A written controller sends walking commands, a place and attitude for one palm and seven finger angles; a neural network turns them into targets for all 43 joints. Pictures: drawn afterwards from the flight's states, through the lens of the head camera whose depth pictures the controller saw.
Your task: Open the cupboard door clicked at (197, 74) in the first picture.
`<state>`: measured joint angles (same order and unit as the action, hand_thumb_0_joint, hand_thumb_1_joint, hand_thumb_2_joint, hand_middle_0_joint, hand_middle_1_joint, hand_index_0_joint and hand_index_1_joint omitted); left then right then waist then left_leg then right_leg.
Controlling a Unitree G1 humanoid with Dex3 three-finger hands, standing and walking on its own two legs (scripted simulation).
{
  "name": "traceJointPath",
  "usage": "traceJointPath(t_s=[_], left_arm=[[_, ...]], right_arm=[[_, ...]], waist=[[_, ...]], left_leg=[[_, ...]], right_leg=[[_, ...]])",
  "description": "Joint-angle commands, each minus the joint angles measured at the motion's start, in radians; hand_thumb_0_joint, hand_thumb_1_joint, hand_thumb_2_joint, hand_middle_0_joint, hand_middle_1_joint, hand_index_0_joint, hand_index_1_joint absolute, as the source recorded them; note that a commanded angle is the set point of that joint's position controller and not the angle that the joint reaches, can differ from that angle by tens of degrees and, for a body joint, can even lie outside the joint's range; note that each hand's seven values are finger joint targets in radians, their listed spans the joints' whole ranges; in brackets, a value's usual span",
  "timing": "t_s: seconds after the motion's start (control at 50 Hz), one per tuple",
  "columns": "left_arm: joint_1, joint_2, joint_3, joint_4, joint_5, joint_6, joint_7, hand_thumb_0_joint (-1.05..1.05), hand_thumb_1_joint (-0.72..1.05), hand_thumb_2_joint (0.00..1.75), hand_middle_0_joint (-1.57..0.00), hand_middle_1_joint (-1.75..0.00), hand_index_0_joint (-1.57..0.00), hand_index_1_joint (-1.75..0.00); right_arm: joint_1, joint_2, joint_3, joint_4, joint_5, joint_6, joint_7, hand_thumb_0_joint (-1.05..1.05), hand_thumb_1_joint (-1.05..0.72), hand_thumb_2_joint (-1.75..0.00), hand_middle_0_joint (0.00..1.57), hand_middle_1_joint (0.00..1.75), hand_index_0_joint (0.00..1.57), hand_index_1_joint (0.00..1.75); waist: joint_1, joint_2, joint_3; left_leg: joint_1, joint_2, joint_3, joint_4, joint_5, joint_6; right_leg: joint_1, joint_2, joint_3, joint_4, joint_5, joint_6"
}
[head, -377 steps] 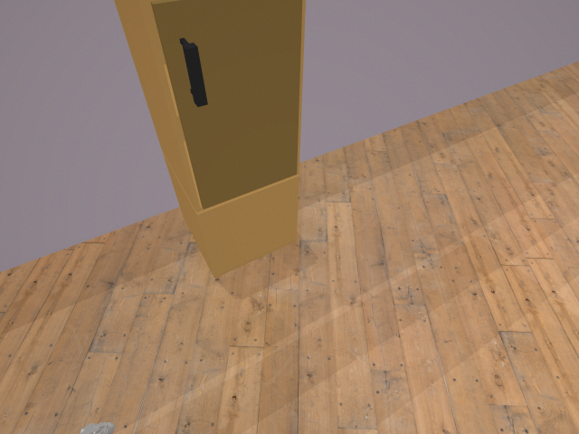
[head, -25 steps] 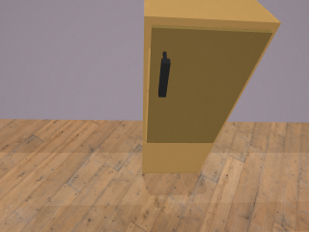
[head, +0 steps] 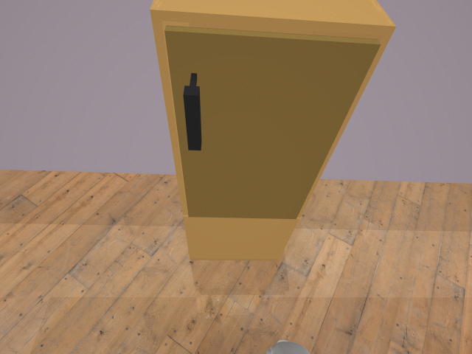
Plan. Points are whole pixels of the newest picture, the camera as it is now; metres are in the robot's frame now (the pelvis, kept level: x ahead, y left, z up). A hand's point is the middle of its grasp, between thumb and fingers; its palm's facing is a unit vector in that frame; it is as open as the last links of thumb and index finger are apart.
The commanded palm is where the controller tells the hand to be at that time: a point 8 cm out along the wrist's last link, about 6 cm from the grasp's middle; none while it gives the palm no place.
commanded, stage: shuffle to correct the standing spot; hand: left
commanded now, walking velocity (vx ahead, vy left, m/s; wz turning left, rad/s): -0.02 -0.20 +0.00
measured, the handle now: (194, 112) +0.51 +0.11 +0.11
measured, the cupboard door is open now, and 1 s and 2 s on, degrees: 0 0 0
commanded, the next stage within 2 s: come to a stop and stand still in 0.12 s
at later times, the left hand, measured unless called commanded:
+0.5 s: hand out of the picture +0.03 +0.07 -0.19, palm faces +0.10 -0.98 -0.16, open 7.2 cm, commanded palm none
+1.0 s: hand out of the picture +0.03 +0.10 -0.17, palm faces +0.02 -0.98 -0.22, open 7.4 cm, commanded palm none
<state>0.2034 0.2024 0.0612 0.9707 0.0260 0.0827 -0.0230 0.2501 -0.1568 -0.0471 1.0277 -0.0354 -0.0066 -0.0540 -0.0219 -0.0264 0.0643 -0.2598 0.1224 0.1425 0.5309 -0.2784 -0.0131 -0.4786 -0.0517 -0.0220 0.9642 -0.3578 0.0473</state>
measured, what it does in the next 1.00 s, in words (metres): steps on the spot: right foot, then left foot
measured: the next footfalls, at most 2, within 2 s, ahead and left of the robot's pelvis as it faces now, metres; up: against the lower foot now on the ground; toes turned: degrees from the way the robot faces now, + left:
right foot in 0.12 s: +0.07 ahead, -0.20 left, +0.00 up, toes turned -5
left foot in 0.38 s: +0.04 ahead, -0.03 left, +0.00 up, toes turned +3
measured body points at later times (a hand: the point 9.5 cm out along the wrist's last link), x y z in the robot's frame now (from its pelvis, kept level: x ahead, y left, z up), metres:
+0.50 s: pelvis +0.01 -0.10 +0.00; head +0.03 -0.07 +0.45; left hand +0.03 +0.13 -0.17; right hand +0.09 -0.32 -0.14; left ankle +0.01 -0.03 -0.74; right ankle +0.03 -0.20 -0.74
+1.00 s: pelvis +0.01 -0.08 +0.00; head +0.01 -0.09 +0.45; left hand +0.03 +0.15 -0.15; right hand +0.03 -0.31 -0.16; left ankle +0.01 -0.03 -0.74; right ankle +0.03 -0.20 -0.74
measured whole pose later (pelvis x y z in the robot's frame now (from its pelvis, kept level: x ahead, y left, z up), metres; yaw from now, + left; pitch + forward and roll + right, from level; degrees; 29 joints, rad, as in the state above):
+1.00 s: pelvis +0.01 -0.08 +0.00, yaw +1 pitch -2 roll +0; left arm 0.29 0.16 -0.02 1.05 0.01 -0.02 0.04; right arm 0.30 -0.18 0.02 1.06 -0.02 -0.01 -0.02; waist 0.00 0.02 0.01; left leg -0.17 -0.05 0.15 0.44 -0.25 0.09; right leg -0.21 -0.04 -0.10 0.49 -0.25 -0.01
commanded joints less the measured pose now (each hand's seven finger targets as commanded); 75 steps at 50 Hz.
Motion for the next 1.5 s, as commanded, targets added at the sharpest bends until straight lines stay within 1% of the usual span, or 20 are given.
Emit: traceJointPath(t_s=[0.0,0.06,0.08,0.1,0.12,0.16,0.2,0.28,0.34,0.36,0.38,0.4,0.44,0.52,0.58,0.6,0.62,0.66,0.76,1.48], left_arm=[[0.012,0.023,0.008,-0.058,-0.005,-0.031,-0.005,0.00,0.90,0.90,-0.20,-0.30,-0.20,-0.30],[0.118,0.075,0.023,-0.023,-0.003,-0.051,-0.003,0.00,0.90,0.90,-0.20,-0.30,-0.20,-0.30],[0.159,0.151,0.037,-0.010,0.005,-0.057,0.009,0.00,0.90,0.90,-0.20,-0.30,-0.20,-0.30],[0.184,0.216,0.048,-0.008,0.014,-0.052,0.019,0.00,0.90,0.90,-0.20,-0.30,-0.20,-0.30],[0.197,0.206,0.044,-0.011,0.021,-0.047,0.029,0.00,0.90,0.90,-0.20,-0.30,-0.20,-0.30],[0.086,0.155,0.034,-0.035,0.018,-0.037,0.041,0.00,0.90,0.90,-0.20,-0.30,-0.20,-0.30],[0.015,0.125,0.020,-0.064,0.022,-0.039,0.047,0.00,0.90,0.90,-0.20,-0.30,-0.20,-0.30],[0.061,0.112,0.010,-0.036,0.009,-0.060,0.060,0.00,0.90,0.90,-0.20,-0.30,-0.20,-0.30],[0.050,0.086,-0.003,-0.012,-0.015,-0.074,0.058,0.00,0.90,0.90,-0.20,-0.30,-0.20,-0.30],[0.074,0.053,-0.008,-0.017,-0.022,-0.071,0.054,0.00,0.90,0.90,-0.20,-0.30,-0.20,-0.30],[0.082,0.033,-0.013,-0.006,-0.018,-0.072,0.056,0.00,0.90,0.90,-0.20,-0.30,-0.20,-0.30],[0.072,0.039,-0.018,0.015,-0.011,-0.066,0.060,0.00,0.90,0.90,-0.20,-0.30,-0.20,-0.30],[0.090,0.046,-0.022,0.040,-0.007,-0.061,0.059,0.00,0.90,0.90,-0.20,-0.30,-0.20,-0.30],[0.115,0.051,-0.027,0.062,-0.004,-0.075,0.060,0.00,0.90,0.90,-0.20,-0.30,-0.20,-0.30],[0.108,0.043,-0.033,0.065,-0.004,-0.084,0.061,0.00,0.90,0.90,-0.20,-0.30,-0.20,-0.30],[0.217,0.060,-0.045,0.087,0.001,-0.109,0.102,0.00,0.90,0.90,-0.20,-0.30,-0.20,-0.30],[0.143,0.113,-0.044,0.041,-0.005,-0.125,0.094,0.00,0.90,0.90,-0.20,-0.30,-0.20,-0.30],[0.094,0.107,-0.043,0.009,-0.007,-0.131,0.082,0.00,0.90,0.90,-0.20,-0.30,-0.20,-0.30],[0.139,0.051,-0.060,0.023,-0.009,-0.115,0.067,0.00,0.90,0.90,-0.20,-0.30,-0.20,-0.30],[0.172,-0.001,-0.073,0.137,-0.014,-0.103,0.070,0.00,0.90,0.90,-0.20,-0.30,-0.20,-0.30]], right_arm=[[0.053,-0.260,-0.082,-0.019,-0.003,-0.001,-0.001,0.00,-0.90,-0.90,0.20,0.30,0.20,0.30],[0.035,-0.247,-0.093,-0.017,0.005,0.012,0.005,0.00,-0.90,-0.90,0.20,0.30,0.20,0.30],[0.046,-0.184,-0.085,-0.029,0.013,0.013,0.008,0.00,-0.90,-0.90,0.20,0.30,0.20,0.30],[-0.004,-0.103,-0.060,-0.068,0.018,0.018,0.010,0.00,-0.90,-0.90,0.20,0.30,0.20,0.30],[-0.048,-0.099,-0.052,-0.085,0.023,0.028,-0.003,0.00,-0.90,-0.90,0.20,0.30,0.20,0.30],[-0.042,-0.114,-0.051,-0.056,0.026,0.032,-0.009,0.00,-0.90,-0.90,0.20,0.30,0.20,0.30],[-0.015,-0.107,-0.047,-0.036,0.021,0.034,0.001,0.00,-0.90,-0.90,0.20,0.30,0.20,0.30],[-0.010,-0.050,-0.013,-0.043,0.022,0.027,0.017,0.00,-0.90,-0.90,0.20,0.30,0.20,0.30],[0.049,-0.065,-0.001,-0.008,0.028,0.015,0.023,0.00,-0.90,-0.90,0.20,0.30,0.20,0.30],[0.019,-0.118,-0.006,-0.017,0.021,0.008,0.021,0.00,-0.90,-0.90,0.20,0.30,0.20,0.30],[-0.028,-0.135,-0.003,-0.030,0.017,0.009,0.022,0.00,-0.90,-0.90,0.20,0.30,0.20,0.30],[-0.065,-0.116,0.001,-0.028,0.018,0.006,0.023,0.00,-0.90,-0.90,0.20,0.30,0.20,0.30],[-0.085,-0.120,0.004,-0.032,0.022,0.009,0.022,0.00,-0.90,-0.90,0.20,0.30,0.20,0.30],[-0.043,-0.101,0.000,-0.025,0.021,0.016,0.026,0.00,-0.90,-0.90,0.20,0.30,0.20,0.30],[-0.022,-0.093,0.005,-0.009,0.023,0.013,0.029,0.00,-0.90,-0.90,0.20,0.30,0.20,0.30],[-0.076,-0.139,0.009,-0.075,0.034,-0.005,0.034,0.00,-0.90,-0.90,0.20,0.30,0.20,0.30],[-0.005,-0.088,0.018,-0.083,0.030,0.006,0.043,0.00,-0.90,-0.90,0.20,0.30,0.20,0.30],[0.018,-0.088,0.023,-0.083,0.018,0.004,0.051,0.00,-0.90,-0.90,0.20,0.30,0.20,0.30],[0.027,-0.125,0.036,-0.087,0.017,-0.021,0.040,0.00,-0.90,-0.90,0.20,0.30,0.20,0.30],[0.114,-0.065,0.057,0.099,0.025,-0.034,0.020,0.00,-0.90,-0.90,0.20,0.30,0.20,0.30]], waist=[[-0.021,0.218,-0.079],[0.025,0.157,-0.107],[0.042,-0.068,-0.127],[0.075,-0.300,-0.116],[0.098,-0.292,-0.143],[0.049,-0.230,-0.106],[0.011,-0.162,-0.083],[0.020,-0.067,-0.092],[-0.005,0.003,-0.099],[0.023,0.129,-0.083],[0.047,0.155,-0.062],[0.051,0.215,-0.040],[0.067,0.196,-0.015],[0.040,0.026,-0.034],[0.025,-0.015,-0.027],[0.053,0.030,-0.054],[-0.005,-0.005,-0.128],[-0.017,0.038,-0.076],[0.022,0.020,-0.004],[0.025,0.027,0.015]], left_leg=[[0.095,0.214,-0.128,-0.120,0.487,0.110],[0.000,0.140,-0.090,0.046,0.341,0.028],[-0.138,0.048,-0.017,0.207,0.097,-0.016],[-0.317,-0.070,0.011,0.421,-0.370,-0.038],[-0.316,-0.067,-0.078,0.572,-0.404,-0.018],[-0.313,-0.039,-0.107,0.681,-0.332,-0.013],[-0.250,-0.045,-0.076,0.597,-0.278,-0.019],[-0.098,-0.065,-0.072,0.269,-0.183,-0.009],[0.136,-0.048,-0.114,-0.124,0.089,0.006],[0.142,0.054,-0.223,-0.149,0.230,0.052],[0.036,0.099,-0.247,-0.156,0.254,0.084],[-0.009,0.076,-0.250,-0.191,0.258,0.084],[-0.029,0.063,-0.235,-0.230,0.195,0.080],[0.037,0.011,-0.180,-0.189,0.095,0.051],[0.078,0.008,-0.173,-0.205,0.095,0.047],[0.084,-0.009,-0.123,-0.006,0.132,0.024],[0.053,-0.062,-0.126,-0.021,-0.039,0.021],[0.079,-0.056,-0.132,-0.057,-0.006,0.028],[-0.007,0.012,-0.221,-0.199,0.075,0.081],[0.086,0.009,-0.162,-0.244,0.185,0.069]], right_leg=[[0.104,0.011,-0.066,-0.284,0.007,-0.003],[0.327,0.031,-0.101,-0.569,0.223,-0.021],[0.456,-0.112,0.023,-0.610,0.462,-0.065],[0.501,-0.272,0.171,-0.590,0.736,-0.169],[0.436,-0.281,0.168,-0.588,0.746,-0.236],[0.369,-0.233,0.119,-0.572,0.678,-0.263],[0.306,-0.202,0.053,-0.553,0.675,-0.252],[0.276,-0.227,0.131,-0.580,0.539,-0.255],[0.220,-0.172,0.101,-0.537,0.351,-0.163],[0.187,-0.105,0.062,-0.537,0.282,-0.100],[0.273,-0.072,0.032,-0.567,0.225,-0.061],[0.321,-0.060,0.008,-0.539,0.214,-0.052],[0.347,-0.058,-0.003,-0.536,0.177,-0.050],[0.308,-0.111,0.061,-0.622,0.218,-0.079],[0.269,-0.110,0.067,-0.645,0.192,-0.079],[0.275,-0.145,0.118,-0.613,0.537,-0.053],[0.302,-0.187,0.163,-0.623,0.290,-0.111],[0.191,-0.159,0.130,-0.620,0.062,-0.143],[0.236,-0.058,0.026,-0.533,0.112,-0.099],[0.292,-0.069,0.034,-0.585,0.229,-0.080]])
